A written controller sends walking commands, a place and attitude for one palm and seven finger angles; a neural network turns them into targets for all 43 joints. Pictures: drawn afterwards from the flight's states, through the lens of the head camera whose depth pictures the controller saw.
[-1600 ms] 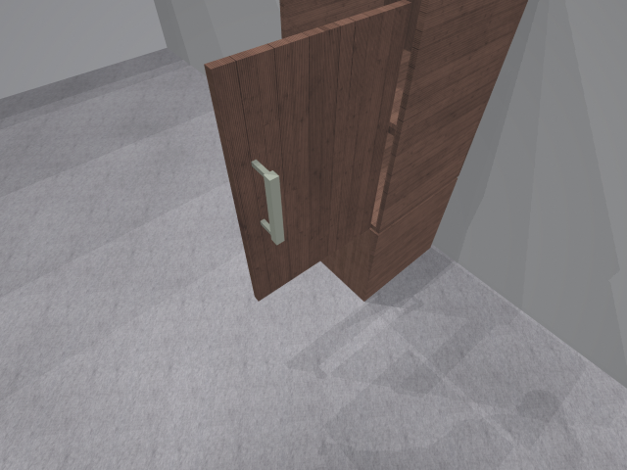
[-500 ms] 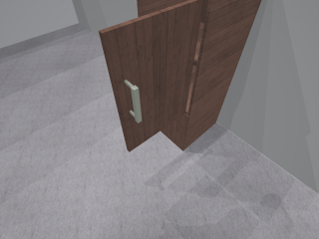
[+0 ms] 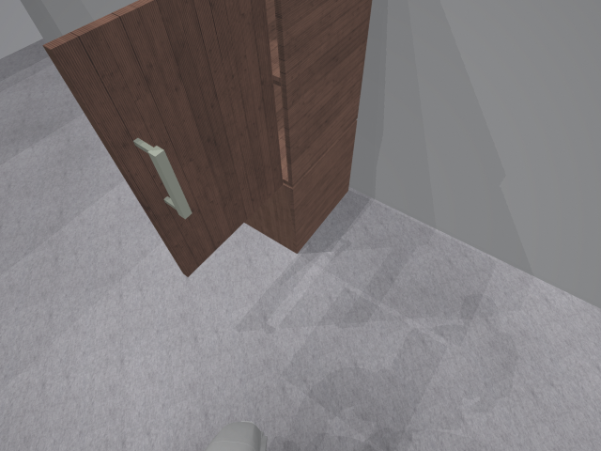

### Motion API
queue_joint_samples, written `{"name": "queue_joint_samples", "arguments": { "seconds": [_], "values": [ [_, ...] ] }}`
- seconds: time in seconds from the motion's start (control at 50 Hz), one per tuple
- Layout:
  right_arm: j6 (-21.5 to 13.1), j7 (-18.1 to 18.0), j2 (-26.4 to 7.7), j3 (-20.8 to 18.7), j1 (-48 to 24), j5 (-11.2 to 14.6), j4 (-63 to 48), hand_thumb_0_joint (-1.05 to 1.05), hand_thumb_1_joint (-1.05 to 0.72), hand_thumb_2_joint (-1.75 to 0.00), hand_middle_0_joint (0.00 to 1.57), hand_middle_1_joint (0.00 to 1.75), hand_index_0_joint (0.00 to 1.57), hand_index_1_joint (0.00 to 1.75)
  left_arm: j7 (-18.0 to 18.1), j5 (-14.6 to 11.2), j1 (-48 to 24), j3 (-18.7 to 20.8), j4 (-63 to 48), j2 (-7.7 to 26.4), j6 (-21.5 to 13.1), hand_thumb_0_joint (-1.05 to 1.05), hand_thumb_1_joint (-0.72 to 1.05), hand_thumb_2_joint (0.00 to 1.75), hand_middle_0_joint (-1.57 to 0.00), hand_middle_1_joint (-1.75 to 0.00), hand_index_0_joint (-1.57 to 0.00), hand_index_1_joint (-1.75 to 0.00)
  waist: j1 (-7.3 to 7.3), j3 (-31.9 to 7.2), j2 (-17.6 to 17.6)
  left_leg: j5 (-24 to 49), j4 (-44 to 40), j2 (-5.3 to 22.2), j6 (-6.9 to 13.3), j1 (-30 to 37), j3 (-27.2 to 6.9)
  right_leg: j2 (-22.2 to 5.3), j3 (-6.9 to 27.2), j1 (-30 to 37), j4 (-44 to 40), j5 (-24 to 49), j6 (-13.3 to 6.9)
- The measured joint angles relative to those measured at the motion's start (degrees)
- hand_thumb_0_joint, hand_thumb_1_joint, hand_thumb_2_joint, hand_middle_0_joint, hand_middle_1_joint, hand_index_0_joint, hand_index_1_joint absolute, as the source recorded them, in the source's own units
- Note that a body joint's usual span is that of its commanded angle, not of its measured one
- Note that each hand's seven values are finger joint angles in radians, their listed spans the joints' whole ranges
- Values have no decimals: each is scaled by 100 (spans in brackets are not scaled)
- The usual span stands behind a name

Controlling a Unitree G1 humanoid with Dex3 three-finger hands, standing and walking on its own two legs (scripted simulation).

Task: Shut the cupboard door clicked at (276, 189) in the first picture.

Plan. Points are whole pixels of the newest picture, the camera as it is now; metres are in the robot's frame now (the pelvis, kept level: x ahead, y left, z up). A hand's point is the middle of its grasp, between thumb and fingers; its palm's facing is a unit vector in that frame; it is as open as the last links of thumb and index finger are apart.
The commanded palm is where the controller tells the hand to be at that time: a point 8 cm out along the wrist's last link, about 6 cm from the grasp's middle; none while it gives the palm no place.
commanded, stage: walk to a spot facing it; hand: left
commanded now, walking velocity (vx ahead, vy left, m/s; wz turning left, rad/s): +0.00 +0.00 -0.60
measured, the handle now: (164, 180) +0.52 +0.29 -0.01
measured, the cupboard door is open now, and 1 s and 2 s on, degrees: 88 88 88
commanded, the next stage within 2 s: none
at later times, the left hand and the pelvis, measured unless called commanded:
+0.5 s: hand out of the picture +0.12 +0.21 -0.18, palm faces -0.24 -0.92 -0.30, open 7.3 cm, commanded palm none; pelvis -0.03 +0.01 -0.03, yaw -15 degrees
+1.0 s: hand (250, 437) +0.15 +0.10 -0.16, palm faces -0.55 -0.80 -0.26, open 7.3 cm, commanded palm none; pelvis -0.04 -0.02 -0.01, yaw -34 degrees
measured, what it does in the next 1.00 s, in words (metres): steps on the spot, turning right: left foot, then right foot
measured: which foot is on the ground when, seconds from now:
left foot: up 0.00-0.18, down 0.20-0.84, up 0.86-1.00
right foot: down 0.00-0.18, up 0.20-0.40, down 0.42-0.60, up 0.62-0.84, down 0.86-1.00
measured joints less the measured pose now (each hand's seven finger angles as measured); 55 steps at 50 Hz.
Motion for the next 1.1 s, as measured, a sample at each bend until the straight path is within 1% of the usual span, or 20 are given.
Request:
{"name": "queue_joint_samples", "arguments": {
  "seconds": [0.1,0.16,0.2,0.28,0.32,0.38,0.42,0.5,0.54,0.6,0.62,0.66,0.72,0.8,0.84,0.86,0.9,0.96,1.02,1.1],
  "values": [
    [-76,-12,54,26,-212,45,-169,1,-91,-90,20,30,20,30,-14,31,-27,79,-32,103,31,0,91,90,-21,-30,-21,-30,96,-72,-143,-62,-994,-53,38,387,-82,78,339,-138,-80,158,71],
    [-174,-31,71,67,-276,70,-272,1,-91,-90,20,30,20,30,-19,13,-67,122,-42,196,73,0,91,90,-21,-30,-21,-30,106,-152,-199,380,-2188,-86,99,860,-78,171,525,-321,105,132,168],
    [-285,-50,-21,84,-186,20,-393,1,-91,-90,20,30,20,30,-59,-34,-89,124,-92,220,125,0,91,90,-21,-30,-21,-30,29,-288,21,828,-2930,149,173,1105,-240,358,368,-666,643,-360,274],
    [-312,-43,62,143,8,-131,-403,1,-91,-90,20,30,20,30,-162,-2,-485,207,-229,460,175,0,91,90,-20,-30,-20,-30,72,-77,-87,736,-2695,232,2,1120,-156,-16,-352,-1338,2554,-1525,569],
    [-271,-31,35,156,116,-177,-389,1,-91,-90,20,30,20,30,-212,-6,-607,217,-353,487,157,0,91,90,-20,-30,-20,-30,101,-6,39,712,-2679,397,-51,1183,-121,-170,-651,-1321,2543,-1554,589],
    [-202,7,-49,138,237,-172,-394,1,-91,-90,20,30,20,30,-282,-17,-627,197,-518,517,80,0,91,90,-20,-30,-20,-30,93,23,240,502,-2343,667,-161,1154,19,-273,-947,-933,1664,-1010,543],
    [-142,47,-75,113,334,-115,-460,1,-91,-90,20,30,20,30,-290,-3,-526,182,-644,643,-19,0,91,90,-20,-30,-20,-30,65,-80,87,37,-1604,625,-157,844,195,-431,-755,-677,861,-30,310],
    [-22,57,-288,43,143,-22,-412,1,-91,-90,20,30,20,30,-166,51,-603,117,-560,536,46,0,91,90,-20,-30,-20,-30,-45,104,166,-669,178,396,28,146,30,-261,-515,-909,1177,-239,318],
    [-57,63,-291,44,126,-7,-433,1,-91,-90,20,30,20,30,-127,79,-600,95,-526,510,110,0,91,90,-20,-30,-20,-30,-89,110,23,-608,-100,254,72,146,154,-248,-322,-928,1018,-133,373],
    [-212,58,-304,91,309,-5,-536,1,-91,-90,20,30,20,30,-139,34,-558,45,-482,469,194,0,91,90,-20,-30,-20,-30,-171,-45,-112,-17,-1796,127,161,623,278,-172,-88,-1076,961,-18,436],
    [-269,45,-337,91,401,-39,-564,1,-91,-90,20,30,20,30,-162,0,-575,23,-477,437,229,0,91,90,-20,-30,-20,-30,-212,-87,-42,466,-2068,190,206,640,246,-99,-126,-1218,1214,-414,453],
    [-307,14,-275,129,525,-103,-494,1,-91,-90,20,30,20,30,-235,-13,-654,34,-463,458,278,0,91,90,-20,-30,-20,-30,-220,-59,-121,598,-2016,258,216,655,359,-134,-272,-1494,2175,-1081,517],
    [-306,24,-174,189,752,-161,-366,1,-91,-90,20,30,20,30,-297,0,-780,81,-462,458,270,0,91,90,-20,-30,-20,-30,-196,-55,-144,628,-2347,423,129,872,466,-263,-633,-1611,3066,-1302,611],
    [-303,34,-166,186,918,-178,-293,1,-91,-90,20,30,20,30,-334,-32,-862,30,-529,367,177,0,91,90,-20,-30,-20,-30,-212,-19,97,699,-2551,758,-30,1048,615,-346,-1051,-1038,2099,-1294,560],
    [-286,66,-185,164,996,-142,-309,1,-91,-90,20,30,20,30,-338,-43,-836,-4,-575,372,96,0,91,90,-20,-30,-20,-30,-238,-49,159,561,-2325,891,-133,1013,726,-358,-1132,-550,1102,-532,461],
    [-254,80,-161,152,1039,-108,-334,1,-91,-90,20,30,20,30,-329,-29,-786,-14,-622,440,23,0,91,90,-20,-30,-20,-30,-254,-117,36,431,-1952,851,-134,856,822,-424,-997,-347,682,-328,336],
    [-119,66,-222,120,858,-56,-286,1,-91,-90,20,30,20,30,-239,-43,-823,1,-550,386,-61,0,91,90,-20,-30,-20,-30,-258,-16,126,-344,-796,789,-106,434,505,-301,-874,-429,852,-648,190],
    [-52,82,-223,79,574,-58,-269,1,-91,-90,20,30,20,30,-139,-29,-717,8,-479,295,-78,0,91,90,-20,-30,-20,-30,-263,76,126,-371,322,537,-100,-61,233,-201,-655,-325,665,-439,146],
    [-85,169,-155,59,400,-65,-352,1,-91,-90,20,30,20,30,-132,-4,-489,-14,-373,244,-111,0,91,90,-20,-30,-20,-30,-213,-7,18,-66,194,375,-104,-209,281,-168,-385,-143,275,-216,130],
    [-169,282,-62,42,223,-65,-490,1,-91,-90,20,30,20,30,-197,33,-180,-23,-238,207,-135,0,91,90,-20,-30,-21,-30,-79,-157,-92,142,-749,180,-45,-39,299,-123,-44,11,-48,-111,103]
  ]
}}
